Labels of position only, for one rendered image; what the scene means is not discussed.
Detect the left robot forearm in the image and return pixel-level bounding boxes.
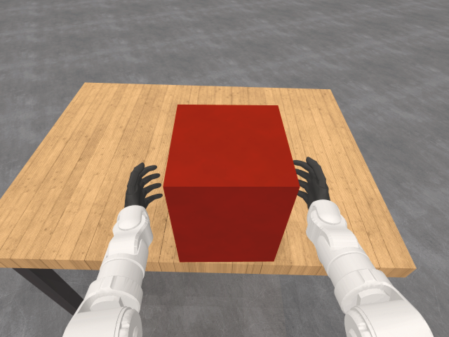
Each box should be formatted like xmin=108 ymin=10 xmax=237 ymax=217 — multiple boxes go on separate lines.
xmin=62 ymin=205 xmax=153 ymax=337

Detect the robot right hand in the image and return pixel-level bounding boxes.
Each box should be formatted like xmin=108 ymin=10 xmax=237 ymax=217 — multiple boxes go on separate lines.
xmin=293 ymin=157 xmax=330 ymax=209

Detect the robot right upper arm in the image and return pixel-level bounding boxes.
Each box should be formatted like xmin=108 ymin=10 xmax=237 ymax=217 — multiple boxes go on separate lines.
xmin=344 ymin=300 xmax=431 ymax=337

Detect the robot left upper arm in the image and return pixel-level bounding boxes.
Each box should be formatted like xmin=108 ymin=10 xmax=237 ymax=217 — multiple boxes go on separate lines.
xmin=65 ymin=306 xmax=142 ymax=337

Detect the table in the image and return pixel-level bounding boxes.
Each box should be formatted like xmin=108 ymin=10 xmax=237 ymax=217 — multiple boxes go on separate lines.
xmin=0 ymin=83 xmax=417 ymax=316

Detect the right robot forearm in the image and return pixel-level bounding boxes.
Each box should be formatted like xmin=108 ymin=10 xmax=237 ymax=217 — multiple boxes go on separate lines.
xmin=306 ymin=199 xmax=434 ymax=337

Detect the robot left hand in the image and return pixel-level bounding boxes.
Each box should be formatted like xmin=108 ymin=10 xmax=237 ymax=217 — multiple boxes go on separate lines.
xmin=124 ymin=162 xmax=163 ymax=209

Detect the carton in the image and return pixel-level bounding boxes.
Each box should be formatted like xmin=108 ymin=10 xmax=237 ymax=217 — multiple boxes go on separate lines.
xmin=163 ymin=105 xmax=300 ymax=262

